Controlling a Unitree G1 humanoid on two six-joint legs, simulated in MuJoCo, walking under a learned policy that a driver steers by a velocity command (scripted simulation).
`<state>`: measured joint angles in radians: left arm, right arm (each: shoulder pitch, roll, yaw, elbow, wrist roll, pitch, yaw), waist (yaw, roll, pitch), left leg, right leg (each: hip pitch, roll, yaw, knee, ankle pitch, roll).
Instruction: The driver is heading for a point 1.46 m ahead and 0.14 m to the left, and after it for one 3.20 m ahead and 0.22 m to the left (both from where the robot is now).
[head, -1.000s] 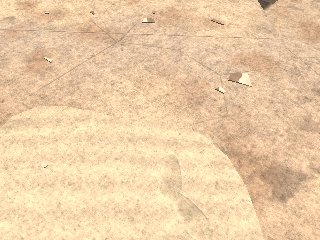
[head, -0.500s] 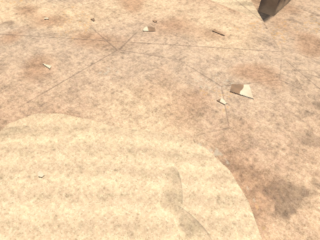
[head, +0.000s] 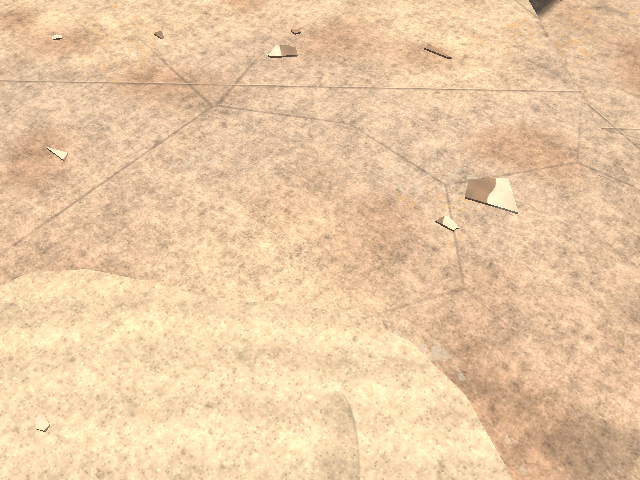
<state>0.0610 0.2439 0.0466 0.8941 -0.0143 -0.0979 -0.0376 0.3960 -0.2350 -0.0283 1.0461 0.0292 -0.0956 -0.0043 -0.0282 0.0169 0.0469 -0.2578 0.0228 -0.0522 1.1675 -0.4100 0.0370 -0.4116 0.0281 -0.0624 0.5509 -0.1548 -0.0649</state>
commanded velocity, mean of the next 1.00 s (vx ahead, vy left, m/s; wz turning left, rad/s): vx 0.40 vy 0.00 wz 0.00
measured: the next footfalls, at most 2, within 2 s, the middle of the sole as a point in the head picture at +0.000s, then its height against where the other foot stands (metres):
left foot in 0.44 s outside the picture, level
right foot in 0.92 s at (363, 388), level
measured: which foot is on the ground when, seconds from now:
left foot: up 0.00-0.42, down 0.44-0.92, up 0.94-1.00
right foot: down 0.00-0.46, up 0.48-0.90, down 0.92-1.00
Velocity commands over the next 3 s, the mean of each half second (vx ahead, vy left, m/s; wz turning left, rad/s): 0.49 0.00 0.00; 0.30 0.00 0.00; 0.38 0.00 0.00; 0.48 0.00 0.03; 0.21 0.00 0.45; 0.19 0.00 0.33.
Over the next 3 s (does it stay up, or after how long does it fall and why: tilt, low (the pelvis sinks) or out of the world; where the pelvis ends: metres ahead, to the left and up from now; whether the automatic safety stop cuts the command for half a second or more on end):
stays up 1.20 0.02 0.02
